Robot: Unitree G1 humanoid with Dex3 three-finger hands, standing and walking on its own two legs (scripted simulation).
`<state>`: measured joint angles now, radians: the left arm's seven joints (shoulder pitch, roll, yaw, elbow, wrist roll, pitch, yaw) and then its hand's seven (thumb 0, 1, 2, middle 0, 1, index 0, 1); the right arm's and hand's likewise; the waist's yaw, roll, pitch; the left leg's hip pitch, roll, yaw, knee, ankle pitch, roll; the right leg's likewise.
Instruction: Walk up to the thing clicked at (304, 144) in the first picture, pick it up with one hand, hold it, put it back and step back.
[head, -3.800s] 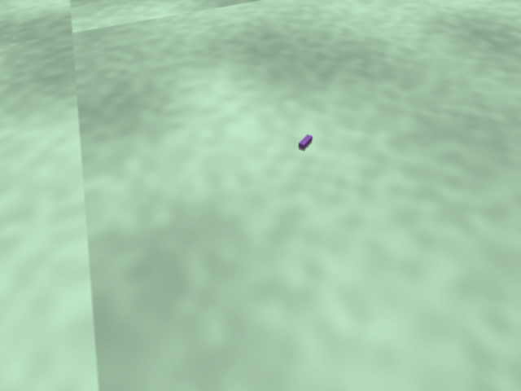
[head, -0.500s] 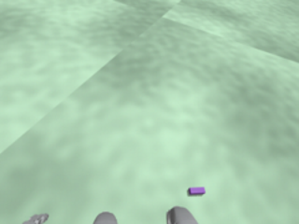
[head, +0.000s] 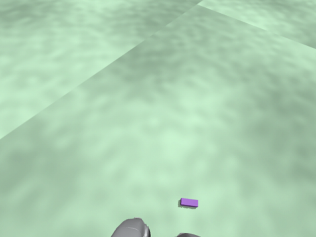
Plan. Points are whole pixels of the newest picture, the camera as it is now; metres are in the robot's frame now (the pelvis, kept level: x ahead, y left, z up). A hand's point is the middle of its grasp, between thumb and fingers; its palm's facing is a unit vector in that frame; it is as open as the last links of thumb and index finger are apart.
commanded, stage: walk up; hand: left
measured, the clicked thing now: (189, 202) +0.36 -0.17 -0.73
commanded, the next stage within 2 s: none
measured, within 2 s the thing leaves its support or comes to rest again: neither
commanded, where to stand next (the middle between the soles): +0.01 -0.47 m, yaw +3 degrees
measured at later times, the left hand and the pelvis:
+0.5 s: hand out of the picture +0.07 +0.05 -0.16, palm faces -0.07 -0.92 -0.40, open 7.4 cm; pelvis -0.03 -0.24 -0.03, yaw -2 degrees
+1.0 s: hand out of the picture +0.09 -0.13 -0.16, palm faces -0.07 -0.94 -0.34, open 7.4 cm; pelvis -0.03 -0.42 -0.01, yaw -1 degrees
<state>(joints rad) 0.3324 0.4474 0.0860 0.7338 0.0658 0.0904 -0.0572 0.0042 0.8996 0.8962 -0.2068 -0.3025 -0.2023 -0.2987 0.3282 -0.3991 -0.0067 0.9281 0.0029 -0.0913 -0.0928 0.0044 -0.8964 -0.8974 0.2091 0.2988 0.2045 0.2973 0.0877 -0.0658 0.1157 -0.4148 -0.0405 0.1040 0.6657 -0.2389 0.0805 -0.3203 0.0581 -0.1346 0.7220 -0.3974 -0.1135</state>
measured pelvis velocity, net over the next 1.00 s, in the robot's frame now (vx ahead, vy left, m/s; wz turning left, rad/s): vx -0.03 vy -0.42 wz -0.02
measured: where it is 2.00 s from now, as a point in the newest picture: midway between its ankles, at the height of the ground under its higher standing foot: outside the picture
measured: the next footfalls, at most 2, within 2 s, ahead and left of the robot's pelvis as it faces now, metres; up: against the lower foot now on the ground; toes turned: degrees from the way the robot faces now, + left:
right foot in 0.38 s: +0.05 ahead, -0.39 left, +0.00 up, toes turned -2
left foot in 0.72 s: +0.07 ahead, -0.24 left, +0.00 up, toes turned +4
